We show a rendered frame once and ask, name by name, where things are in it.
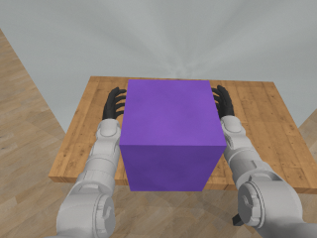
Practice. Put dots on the robot right hand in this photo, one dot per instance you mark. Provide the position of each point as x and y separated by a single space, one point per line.
224 105

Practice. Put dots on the robot right upper arm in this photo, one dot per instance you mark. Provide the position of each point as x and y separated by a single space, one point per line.
273 208

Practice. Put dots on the robot left hand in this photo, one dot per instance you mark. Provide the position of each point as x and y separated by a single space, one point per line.
110 107

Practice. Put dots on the right robot forearm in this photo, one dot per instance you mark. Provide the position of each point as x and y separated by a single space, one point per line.
241 156

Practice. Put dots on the robot left upper arm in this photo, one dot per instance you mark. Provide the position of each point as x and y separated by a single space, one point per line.
86 215

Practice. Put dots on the left robot forearm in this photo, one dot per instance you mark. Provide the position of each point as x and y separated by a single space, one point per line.
102 162

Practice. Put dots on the carton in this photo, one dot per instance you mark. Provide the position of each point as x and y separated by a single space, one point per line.
171 137

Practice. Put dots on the table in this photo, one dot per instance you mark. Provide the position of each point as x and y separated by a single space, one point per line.
257 104

